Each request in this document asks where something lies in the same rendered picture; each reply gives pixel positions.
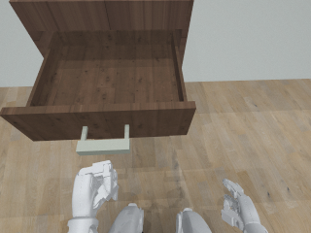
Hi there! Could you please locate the handle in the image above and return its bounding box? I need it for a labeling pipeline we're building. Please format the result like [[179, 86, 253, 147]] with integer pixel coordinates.
[[76, 124, 131, 156]]

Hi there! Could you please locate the left robot forearm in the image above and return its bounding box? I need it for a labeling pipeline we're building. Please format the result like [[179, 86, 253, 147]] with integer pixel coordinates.
[[67, 216, 99, 233]]

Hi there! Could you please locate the robot thigh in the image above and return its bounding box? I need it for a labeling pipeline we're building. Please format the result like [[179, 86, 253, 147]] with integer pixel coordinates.
[[108, 206, 144, 233], [176, 211, 212, 233]]

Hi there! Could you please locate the right robot thigh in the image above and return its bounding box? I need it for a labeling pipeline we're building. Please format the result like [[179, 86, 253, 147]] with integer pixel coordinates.
[[176, 211, 212, 233]]

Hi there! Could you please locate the robot left hand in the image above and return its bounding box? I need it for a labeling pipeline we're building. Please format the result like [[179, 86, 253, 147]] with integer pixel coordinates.
[[72, 160, 119, 217]]

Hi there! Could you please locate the left robot thigh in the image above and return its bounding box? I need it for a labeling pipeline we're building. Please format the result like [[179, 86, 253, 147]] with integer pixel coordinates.
[[108, 206, 144, 233]]

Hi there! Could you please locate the robot right hand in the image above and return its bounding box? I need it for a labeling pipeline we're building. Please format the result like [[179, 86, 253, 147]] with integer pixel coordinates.
[[221, 179, 261, 232]]

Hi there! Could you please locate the cabinet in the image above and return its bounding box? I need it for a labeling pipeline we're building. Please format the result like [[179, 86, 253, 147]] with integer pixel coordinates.
[[9, 0, 194, 140]]

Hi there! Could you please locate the right robot forearm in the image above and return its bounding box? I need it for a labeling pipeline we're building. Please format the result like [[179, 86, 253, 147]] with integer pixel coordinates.
[[243, 223, 268, 233]]

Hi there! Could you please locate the drawer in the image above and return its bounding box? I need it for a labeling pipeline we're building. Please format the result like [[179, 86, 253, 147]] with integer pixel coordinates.
[[0, 29, 196, 142]]

